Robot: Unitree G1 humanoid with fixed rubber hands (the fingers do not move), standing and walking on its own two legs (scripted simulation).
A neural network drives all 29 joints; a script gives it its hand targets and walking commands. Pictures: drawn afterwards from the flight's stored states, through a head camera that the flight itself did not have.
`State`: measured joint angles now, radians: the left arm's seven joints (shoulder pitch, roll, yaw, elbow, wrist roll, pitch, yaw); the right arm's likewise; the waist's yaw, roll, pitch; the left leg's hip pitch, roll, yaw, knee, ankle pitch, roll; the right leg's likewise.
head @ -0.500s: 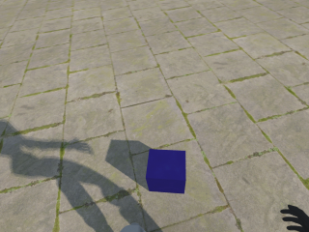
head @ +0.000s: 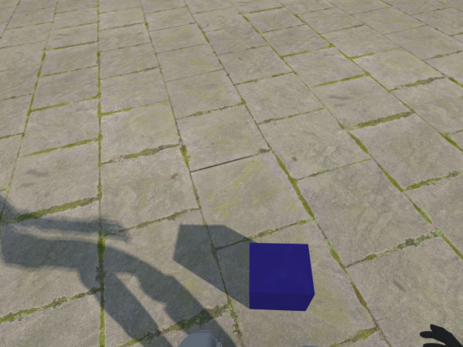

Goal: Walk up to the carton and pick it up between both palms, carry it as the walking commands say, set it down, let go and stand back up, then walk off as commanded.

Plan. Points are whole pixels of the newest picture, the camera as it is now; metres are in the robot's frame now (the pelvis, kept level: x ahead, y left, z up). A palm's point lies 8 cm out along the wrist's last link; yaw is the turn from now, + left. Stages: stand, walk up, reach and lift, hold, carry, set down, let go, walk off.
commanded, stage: walk up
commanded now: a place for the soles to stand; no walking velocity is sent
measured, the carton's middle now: (278, 277) +0.47 -0.09 -0.62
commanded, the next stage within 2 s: none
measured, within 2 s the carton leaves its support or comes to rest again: neither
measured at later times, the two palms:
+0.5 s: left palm (61, 332) +0.15 +0.34 -0.07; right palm out of the picture +0.10 -0.33 -0.06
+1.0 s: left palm (83, 297) +0.21 +0.30 -0.05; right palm out of the picture +0.08 -0.36 -0.05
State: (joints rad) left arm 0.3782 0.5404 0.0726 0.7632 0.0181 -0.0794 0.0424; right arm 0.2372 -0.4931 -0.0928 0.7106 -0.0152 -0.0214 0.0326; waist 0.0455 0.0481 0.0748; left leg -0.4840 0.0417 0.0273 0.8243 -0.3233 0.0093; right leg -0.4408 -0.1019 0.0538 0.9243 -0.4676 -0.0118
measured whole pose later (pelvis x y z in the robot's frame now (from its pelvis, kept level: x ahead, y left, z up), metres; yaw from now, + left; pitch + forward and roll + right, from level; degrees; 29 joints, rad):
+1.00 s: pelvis +0.04 -0.01 +0.04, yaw -6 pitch -1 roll +1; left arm 0.05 0.45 0.06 0.91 0.06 0.07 -0.06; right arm 0.15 -0.45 -0.04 1.00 -0.01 -0.07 -0.06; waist 0.00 -0.04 0.06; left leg -0.25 0.08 0.13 0.49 -0.22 -0.03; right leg -0.35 0.01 0.03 0.77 -0.41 -0.02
